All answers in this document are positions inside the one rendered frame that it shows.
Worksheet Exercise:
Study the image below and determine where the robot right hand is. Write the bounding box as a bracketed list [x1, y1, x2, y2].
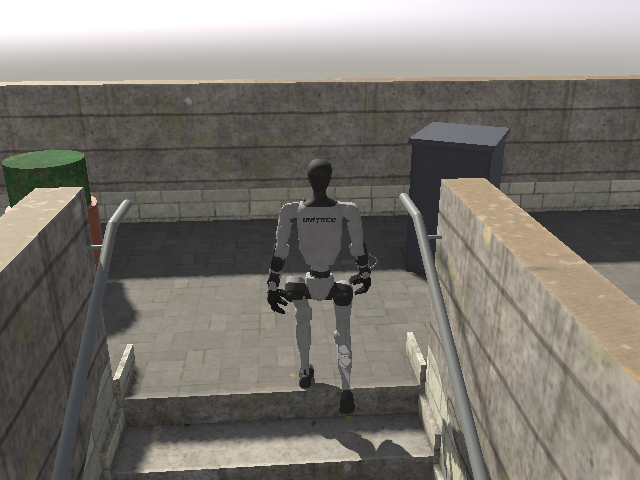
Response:
[349, 274, 371, 295]

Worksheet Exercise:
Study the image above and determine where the robot left hand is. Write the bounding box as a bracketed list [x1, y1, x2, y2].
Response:
[267, 289, 292, 314]

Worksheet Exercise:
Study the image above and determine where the robot right forearm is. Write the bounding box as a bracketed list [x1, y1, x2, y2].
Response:
[354, 241, 371, 279]

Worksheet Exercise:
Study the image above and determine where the robot right upper arm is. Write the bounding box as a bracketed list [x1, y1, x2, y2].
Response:
[340, 202, 365, 256]

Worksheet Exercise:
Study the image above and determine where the robot left upper arm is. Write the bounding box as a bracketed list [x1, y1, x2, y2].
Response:
[274, 202, 299, 258]

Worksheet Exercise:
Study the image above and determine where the robot head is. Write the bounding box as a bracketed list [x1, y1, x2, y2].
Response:
[302, 159, 337, 207]

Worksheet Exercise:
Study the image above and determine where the robot left foot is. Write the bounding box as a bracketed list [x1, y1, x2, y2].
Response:
[299, 364, 314, 388]

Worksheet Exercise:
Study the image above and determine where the robot left forearm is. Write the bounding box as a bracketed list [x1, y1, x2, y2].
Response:
[267, 243, 285, 291]

